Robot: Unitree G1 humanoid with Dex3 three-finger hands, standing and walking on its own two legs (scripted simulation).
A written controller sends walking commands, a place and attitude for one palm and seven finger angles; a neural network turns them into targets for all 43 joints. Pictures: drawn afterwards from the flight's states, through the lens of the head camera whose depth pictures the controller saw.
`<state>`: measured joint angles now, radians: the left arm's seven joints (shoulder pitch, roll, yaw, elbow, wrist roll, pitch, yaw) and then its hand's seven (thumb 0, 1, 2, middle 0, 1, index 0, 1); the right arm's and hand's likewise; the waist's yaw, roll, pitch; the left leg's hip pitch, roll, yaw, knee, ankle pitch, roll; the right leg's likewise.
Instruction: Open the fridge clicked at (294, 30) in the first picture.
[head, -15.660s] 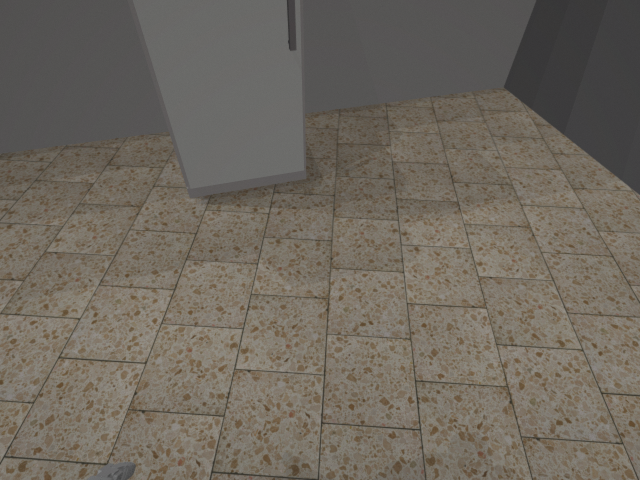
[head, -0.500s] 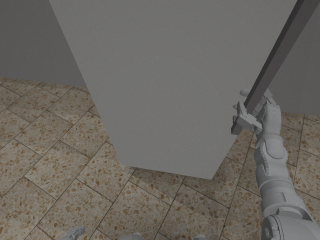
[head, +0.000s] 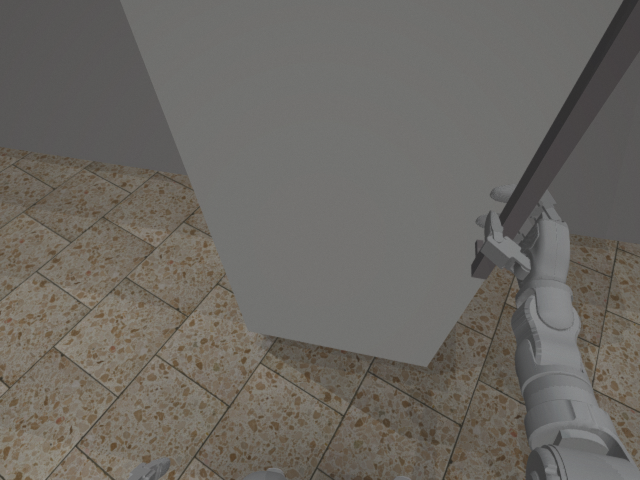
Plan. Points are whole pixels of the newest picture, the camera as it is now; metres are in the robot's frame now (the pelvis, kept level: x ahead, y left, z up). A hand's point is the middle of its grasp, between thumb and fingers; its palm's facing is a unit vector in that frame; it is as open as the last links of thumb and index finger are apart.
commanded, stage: grip the handle and tug to test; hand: right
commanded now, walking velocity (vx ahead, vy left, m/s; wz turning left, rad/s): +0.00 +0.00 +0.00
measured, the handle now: (535, 163) +0.47 -0.18 +0.16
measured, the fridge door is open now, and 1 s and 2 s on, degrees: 0 12 39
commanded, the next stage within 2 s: pull the door a little, standing still in 0.24 s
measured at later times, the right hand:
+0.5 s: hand (491, 242) +0.42 -0.15 +0.07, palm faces +0.08 +1.00 +0.00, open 5.7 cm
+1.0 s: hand (484, 303) +0.32 -0.13 +0.08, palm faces -0.03 +0.99 -0.15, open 6.0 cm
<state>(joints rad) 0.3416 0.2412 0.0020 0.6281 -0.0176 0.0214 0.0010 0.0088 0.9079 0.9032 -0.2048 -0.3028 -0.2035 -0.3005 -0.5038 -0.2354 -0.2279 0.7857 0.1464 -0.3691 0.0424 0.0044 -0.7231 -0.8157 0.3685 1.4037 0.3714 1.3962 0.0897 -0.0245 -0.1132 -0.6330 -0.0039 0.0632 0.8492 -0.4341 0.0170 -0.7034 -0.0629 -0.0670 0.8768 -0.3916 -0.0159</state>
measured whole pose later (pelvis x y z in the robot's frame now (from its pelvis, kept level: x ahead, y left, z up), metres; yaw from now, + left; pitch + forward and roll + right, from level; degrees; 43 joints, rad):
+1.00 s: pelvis +0.09 -0.01 +0.04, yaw +0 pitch +6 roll +0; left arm 0.22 0.21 -0.02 0.52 0.01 0.05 0.07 0.01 0.91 0.90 -0.20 -0.30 -0.20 -0.30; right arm 0.35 -0.17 0.07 -0.09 0.05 -0.15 -0.03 -0.02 -0.64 -0.78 0.33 1.35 0.37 1.38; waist 0.03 -0.05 -0.04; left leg -0.33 0.03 0.03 0.75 -0.35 -0.02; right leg -0.30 0.00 -0.04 0.61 -0.36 -0.03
